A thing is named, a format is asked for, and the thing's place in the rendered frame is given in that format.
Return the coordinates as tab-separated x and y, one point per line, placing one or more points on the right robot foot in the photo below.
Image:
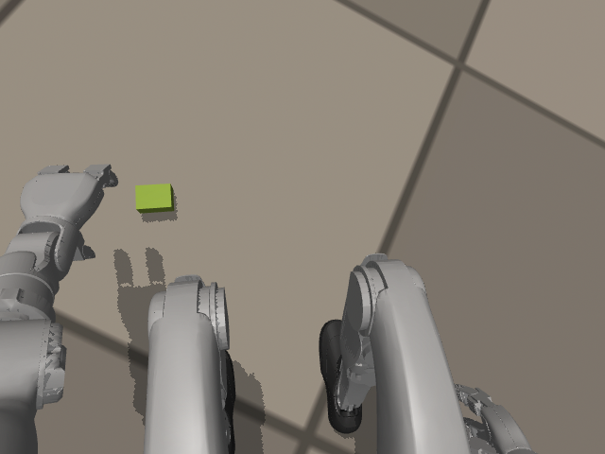
330	358

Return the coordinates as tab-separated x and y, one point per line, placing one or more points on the left robot arm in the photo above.
32	359

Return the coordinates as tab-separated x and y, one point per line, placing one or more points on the left robot hand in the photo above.
73	197

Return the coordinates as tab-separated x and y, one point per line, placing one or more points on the small box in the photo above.
152	198

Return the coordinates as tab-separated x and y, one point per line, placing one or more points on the right robot hand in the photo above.
499	433

